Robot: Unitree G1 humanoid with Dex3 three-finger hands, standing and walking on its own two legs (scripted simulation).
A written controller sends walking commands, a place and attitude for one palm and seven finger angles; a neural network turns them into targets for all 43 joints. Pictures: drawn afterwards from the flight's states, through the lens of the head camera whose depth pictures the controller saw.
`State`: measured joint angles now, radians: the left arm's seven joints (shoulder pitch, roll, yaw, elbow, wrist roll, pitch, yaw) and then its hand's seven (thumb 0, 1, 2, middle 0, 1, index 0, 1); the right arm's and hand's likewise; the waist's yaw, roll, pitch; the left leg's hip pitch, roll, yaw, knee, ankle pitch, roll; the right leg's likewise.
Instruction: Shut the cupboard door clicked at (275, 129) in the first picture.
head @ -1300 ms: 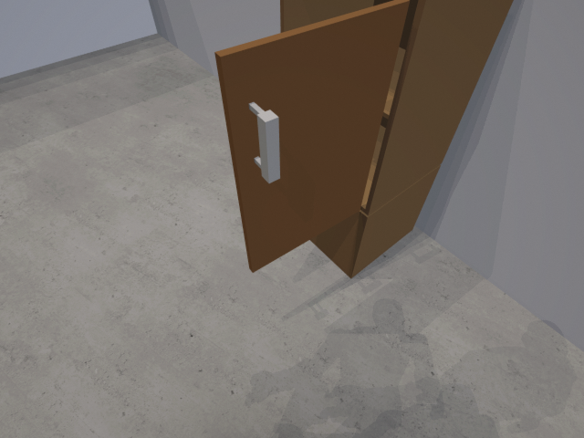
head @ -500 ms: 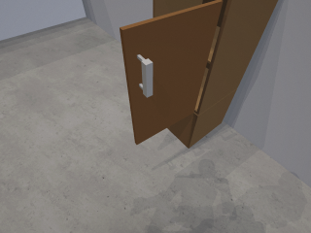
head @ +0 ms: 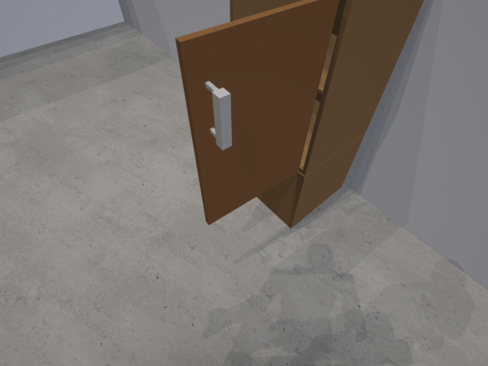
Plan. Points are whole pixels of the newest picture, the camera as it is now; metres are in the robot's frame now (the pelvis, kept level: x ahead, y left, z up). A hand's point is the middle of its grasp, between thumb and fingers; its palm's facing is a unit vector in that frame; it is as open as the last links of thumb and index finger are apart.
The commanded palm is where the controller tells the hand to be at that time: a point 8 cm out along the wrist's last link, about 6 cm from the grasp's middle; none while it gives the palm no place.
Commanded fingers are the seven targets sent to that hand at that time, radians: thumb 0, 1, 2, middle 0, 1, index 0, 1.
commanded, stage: walk to a spot facing it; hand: left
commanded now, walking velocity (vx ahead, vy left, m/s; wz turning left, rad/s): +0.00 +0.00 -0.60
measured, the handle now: (217, 115) +0.56 +0.10 +0.08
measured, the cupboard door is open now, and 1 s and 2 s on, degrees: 86 86 86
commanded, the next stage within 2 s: none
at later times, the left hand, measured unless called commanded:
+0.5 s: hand out of the picture +0.05 +0.15 -0.17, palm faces -0.19 -0.94 -0.29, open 7.4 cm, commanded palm none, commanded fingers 0.00 0.90 0.90 -0.20 -0.30 -0.20 -0.30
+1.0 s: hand (178, 351) +0.17 +0.14 -0.17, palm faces -0.45 -0.86 -0.25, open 7.4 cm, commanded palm none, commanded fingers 0.00 0.90 0.90 -0.20 -0.30 -0.20 -0.30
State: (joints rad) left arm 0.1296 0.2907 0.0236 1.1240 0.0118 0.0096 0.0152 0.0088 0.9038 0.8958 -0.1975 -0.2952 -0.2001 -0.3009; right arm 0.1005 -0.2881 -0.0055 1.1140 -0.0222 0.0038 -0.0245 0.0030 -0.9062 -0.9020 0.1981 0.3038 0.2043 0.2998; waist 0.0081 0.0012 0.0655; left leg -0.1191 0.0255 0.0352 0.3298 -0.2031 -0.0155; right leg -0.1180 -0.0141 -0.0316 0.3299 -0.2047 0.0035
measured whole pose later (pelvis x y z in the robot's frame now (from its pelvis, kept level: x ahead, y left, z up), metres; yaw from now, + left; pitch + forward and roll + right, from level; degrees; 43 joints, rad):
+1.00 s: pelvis -0.02 -0.01 -0.01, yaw -31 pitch +1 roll -2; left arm 0.15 0.28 0.10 0.90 0.03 0.07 -0.03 0.01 0.91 0.90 -0.19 -0.29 -0.20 -0.30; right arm 0.17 -0.20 -0.02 0.90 -0.04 0.01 -0.04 0.00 -0.90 -0.90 0.20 0.30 0.21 0.30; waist 0.03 0.00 0.11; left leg -0.21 0.10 0.04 0.49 -0.30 -0.04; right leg -0.48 0.00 -0.01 0.95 -0.46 0.05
